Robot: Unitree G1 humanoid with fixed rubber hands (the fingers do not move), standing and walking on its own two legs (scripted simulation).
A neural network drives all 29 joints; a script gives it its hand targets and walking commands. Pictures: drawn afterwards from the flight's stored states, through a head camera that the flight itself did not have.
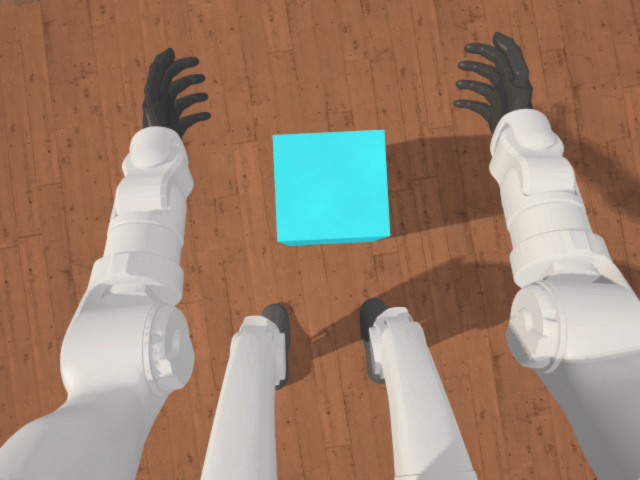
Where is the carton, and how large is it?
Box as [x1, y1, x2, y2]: [273, 130, 389, 245]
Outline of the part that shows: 383,130 273,135 277,241 288,245 372,241 389,235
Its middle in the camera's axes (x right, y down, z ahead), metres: +0.02 -0.11 +0.85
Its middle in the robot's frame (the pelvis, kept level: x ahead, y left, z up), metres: +0.48 -0.02 -0.51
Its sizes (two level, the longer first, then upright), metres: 0.210 0.200 0.250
